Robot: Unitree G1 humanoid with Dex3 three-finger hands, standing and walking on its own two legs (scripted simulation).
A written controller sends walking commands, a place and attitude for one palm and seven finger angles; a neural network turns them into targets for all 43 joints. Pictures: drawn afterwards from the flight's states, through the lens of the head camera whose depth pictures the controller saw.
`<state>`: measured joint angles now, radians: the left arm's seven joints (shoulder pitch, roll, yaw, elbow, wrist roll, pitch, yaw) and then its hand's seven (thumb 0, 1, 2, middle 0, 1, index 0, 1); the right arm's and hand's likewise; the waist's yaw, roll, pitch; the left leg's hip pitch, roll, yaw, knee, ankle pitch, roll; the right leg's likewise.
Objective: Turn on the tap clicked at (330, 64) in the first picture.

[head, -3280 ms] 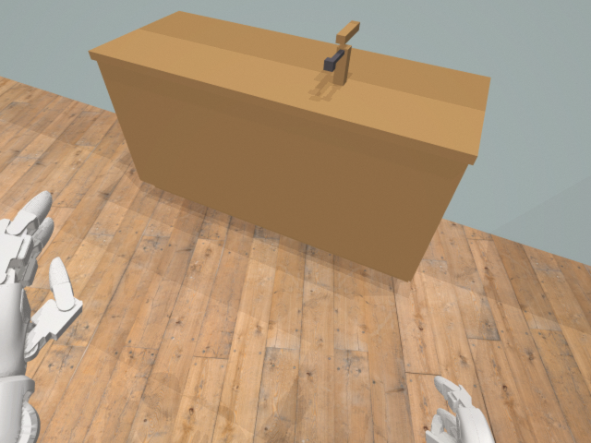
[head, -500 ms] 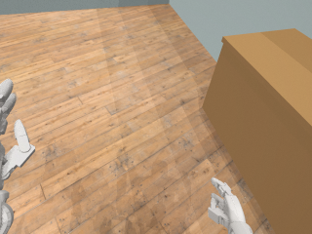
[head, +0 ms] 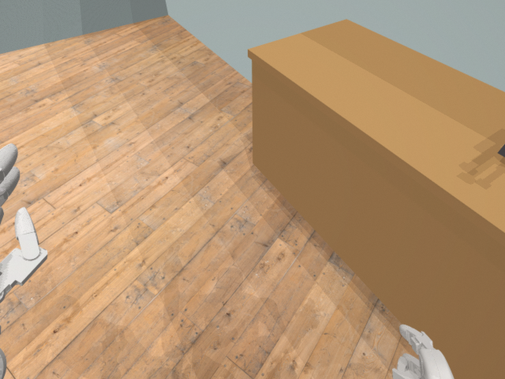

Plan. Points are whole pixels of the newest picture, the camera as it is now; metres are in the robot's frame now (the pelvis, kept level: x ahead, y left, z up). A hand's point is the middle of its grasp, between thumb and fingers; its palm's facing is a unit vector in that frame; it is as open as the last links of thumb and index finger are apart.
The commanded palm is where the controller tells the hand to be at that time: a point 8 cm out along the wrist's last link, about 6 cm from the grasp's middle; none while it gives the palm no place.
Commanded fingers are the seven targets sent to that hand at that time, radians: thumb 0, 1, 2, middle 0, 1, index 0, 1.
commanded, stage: turn to face it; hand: left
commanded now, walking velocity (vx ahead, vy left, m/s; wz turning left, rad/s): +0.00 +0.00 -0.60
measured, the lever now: out of the picture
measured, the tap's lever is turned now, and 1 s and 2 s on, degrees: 0 0 0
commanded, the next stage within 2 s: none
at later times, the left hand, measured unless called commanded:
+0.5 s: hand (164, 265) +0.21 +0.11 +0.17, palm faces +0.08 -0.87 -0.48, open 7.4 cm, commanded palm +0.16 +0.18 +0.18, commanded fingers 0.00 0.90 0.90 -0.20 -0.30 -0.20 -0.30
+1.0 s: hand (242, 292) +0.19 +0.02 +0.17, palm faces -0.13 -0.87 -0.47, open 7.4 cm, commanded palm +0.17 +0.09 +0.18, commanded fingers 0.00 0.90 0.90 -0.20 -0.30 -0.20 -0.30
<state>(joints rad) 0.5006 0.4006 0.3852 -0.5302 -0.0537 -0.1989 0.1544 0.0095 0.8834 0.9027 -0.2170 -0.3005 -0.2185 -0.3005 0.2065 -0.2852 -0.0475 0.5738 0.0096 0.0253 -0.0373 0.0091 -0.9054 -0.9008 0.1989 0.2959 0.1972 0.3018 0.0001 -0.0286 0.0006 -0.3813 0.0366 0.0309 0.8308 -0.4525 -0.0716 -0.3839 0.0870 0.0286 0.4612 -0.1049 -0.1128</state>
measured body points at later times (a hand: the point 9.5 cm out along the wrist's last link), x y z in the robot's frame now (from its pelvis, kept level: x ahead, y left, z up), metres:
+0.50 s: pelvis -0.08 -0.03 -0.01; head -0.03 -0.07 +0.43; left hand +0.20 +0.16 +0.19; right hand +0.02 -0.28 -0.13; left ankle -0.05 +0.14 -0.67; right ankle -0.04 -0.12 -0.74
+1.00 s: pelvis -0.13 -0.04 -0.02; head -0.11 -0.07 +0.43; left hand +0.19 +0.07 +0.19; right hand -0.10 -0.30 -0.11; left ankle -0.04 +0.11 -0.74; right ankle -0.15 -0.14 -0.74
